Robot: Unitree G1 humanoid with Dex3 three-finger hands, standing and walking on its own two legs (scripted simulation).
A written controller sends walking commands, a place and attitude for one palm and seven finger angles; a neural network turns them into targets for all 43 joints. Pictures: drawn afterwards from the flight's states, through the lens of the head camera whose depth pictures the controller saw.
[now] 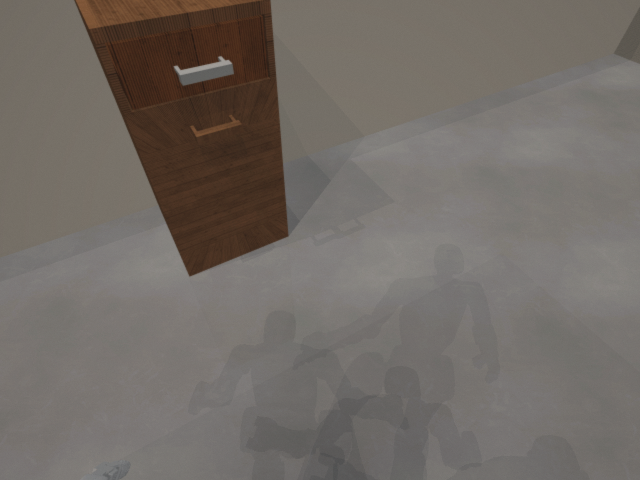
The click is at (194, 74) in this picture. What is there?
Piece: drawer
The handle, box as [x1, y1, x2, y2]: [173, 56, 233, 85]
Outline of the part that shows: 233,73 232,64 221,56 218,57 218,62 180,70 177,66 173,66 183,85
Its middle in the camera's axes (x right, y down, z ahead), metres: -0.31 -0.44 +0.99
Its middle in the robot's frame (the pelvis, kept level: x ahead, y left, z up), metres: +1.03 +0.35 +0.03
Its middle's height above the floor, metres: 0.80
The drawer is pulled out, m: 0.00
